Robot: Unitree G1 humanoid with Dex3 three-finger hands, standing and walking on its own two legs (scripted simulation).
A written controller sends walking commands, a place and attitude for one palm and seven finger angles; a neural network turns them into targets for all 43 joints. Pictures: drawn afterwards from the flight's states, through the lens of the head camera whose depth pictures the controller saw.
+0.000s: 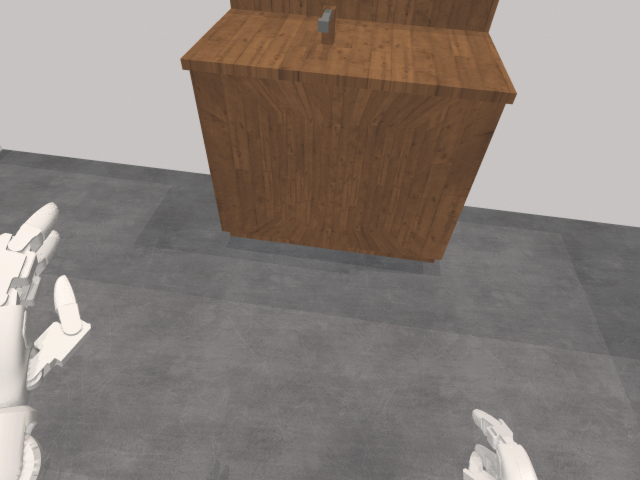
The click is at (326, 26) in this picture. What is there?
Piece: tap's lever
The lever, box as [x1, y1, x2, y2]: [318, 18, 328, 32]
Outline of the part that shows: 319,18 318,31 327,32 328,19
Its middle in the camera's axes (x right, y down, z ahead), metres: +0.01 -0.58 +1.06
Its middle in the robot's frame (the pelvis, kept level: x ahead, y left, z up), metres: +1.19 +0.07 +0.12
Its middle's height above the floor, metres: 0.89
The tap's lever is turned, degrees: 0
